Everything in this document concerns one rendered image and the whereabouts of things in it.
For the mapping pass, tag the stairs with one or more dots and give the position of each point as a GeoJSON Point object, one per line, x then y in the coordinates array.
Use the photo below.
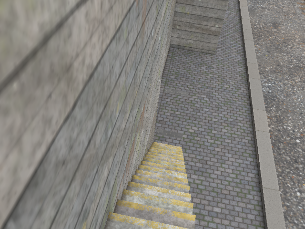
{"type": "Point", "coordinates": [158, 196]}

